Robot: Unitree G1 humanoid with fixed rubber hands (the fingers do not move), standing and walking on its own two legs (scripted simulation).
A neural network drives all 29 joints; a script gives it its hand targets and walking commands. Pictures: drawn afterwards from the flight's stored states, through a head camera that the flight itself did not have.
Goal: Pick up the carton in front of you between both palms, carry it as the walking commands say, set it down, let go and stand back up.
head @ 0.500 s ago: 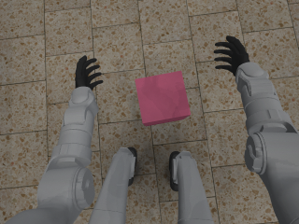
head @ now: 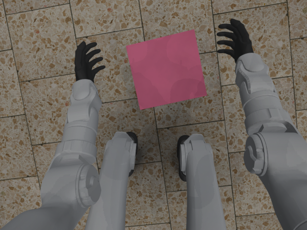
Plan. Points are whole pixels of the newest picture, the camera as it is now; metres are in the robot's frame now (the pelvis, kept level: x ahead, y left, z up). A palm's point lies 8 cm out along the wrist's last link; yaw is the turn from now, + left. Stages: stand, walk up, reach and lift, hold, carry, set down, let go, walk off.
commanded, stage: reach and lift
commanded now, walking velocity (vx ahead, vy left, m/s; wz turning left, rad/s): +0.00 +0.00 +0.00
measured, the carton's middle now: (165, 75) +0.46 -0.04 -0.41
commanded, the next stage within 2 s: none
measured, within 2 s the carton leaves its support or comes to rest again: leaves its support in 1.26 s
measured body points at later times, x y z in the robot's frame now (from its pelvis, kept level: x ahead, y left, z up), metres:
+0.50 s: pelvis -0.05 +0.01 -0.15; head +0.32 -0.04 +0.09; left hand +0.47 +0.18 -0.34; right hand +0.50 -0.19 -0.37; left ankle +0.09 +0.14 -0.50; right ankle +0.07 -0.12 -0.50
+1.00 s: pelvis -0.04 +0.01 -0.15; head +0.32 -0.04 +0.10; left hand +0.47 +0.14 -0.34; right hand +0.50 -0.18 -0.36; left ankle +0.09 +0.14 -0.50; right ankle +0.07 -0.12 -0.50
